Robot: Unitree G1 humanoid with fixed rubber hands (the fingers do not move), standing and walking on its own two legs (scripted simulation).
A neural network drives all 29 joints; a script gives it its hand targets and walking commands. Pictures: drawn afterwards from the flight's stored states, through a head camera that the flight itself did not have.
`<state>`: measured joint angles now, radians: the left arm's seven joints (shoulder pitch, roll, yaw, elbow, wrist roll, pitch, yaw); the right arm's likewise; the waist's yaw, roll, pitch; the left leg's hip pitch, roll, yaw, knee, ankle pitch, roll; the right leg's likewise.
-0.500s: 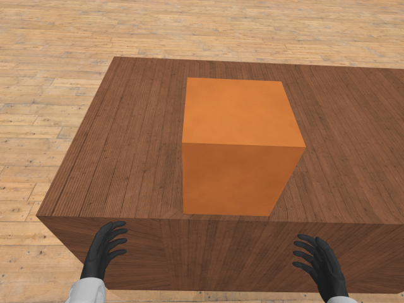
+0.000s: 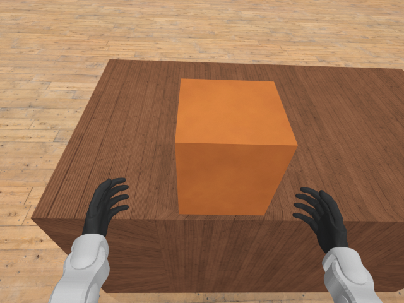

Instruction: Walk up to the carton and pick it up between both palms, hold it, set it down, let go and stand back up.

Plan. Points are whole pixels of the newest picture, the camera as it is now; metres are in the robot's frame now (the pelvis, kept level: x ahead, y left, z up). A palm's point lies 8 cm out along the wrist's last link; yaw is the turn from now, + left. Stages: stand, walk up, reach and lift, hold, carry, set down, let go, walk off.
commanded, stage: reach and lift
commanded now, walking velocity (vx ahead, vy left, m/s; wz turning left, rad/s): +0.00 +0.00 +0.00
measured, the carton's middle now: (224, 150) +0.43 -0.02 +0.06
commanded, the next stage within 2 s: none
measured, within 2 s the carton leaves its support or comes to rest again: neither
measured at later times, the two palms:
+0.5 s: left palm (104, 170) +0.29 +0.20 +0.13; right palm (336, 182) +0.31 -0.22 +0.12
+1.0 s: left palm (107, 126) +0.36 +0.20 +0.18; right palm (339, 135) +0.38 -0.22 +0.17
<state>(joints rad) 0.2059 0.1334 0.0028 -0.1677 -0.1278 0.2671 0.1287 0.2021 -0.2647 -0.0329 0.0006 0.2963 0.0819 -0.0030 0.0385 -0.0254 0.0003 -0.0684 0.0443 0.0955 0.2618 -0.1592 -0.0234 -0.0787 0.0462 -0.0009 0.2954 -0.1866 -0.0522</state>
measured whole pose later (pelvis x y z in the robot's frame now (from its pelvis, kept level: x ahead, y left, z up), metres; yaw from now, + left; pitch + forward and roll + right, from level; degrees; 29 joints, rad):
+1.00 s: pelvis -0.02 +0.00 +0.00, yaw +0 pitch +3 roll +0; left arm -0.61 0.22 0.18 0.17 -0.12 0.73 0.12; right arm -0.69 -0.46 0.06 0.55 0.47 0.37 -0.02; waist -0.01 -0.02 -0.07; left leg -0.20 0.05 0.08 0.30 -0.14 -0.03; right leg -0.20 0.05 -0.01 0.32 -0.16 -0.05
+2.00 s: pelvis -0.01 +0.00 +0.00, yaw +2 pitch +9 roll +0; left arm -0.91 0.23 0.10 0.71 -0.12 0.43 0.13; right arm -1.00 -0.41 0.03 1.04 0.40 0.21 0.02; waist 0.01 0.00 -0.11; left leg -0.36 0.06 0.06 0.36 -0.15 -0.02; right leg -0.33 0.05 -0.03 0.33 -0.15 -0.05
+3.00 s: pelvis -0.02 +0.00 -0.01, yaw -1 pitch +12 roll +0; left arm -0.96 0.00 0.24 0.93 0.08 0.14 0.21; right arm -1.01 -0.24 -0.06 1.16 0.21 0.03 -0.09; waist 0.04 -0.01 -0.13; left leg -0.41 0.07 0.09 0.36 -0.15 -0.02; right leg -0.40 0.06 0.00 0.34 -0.14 -0.05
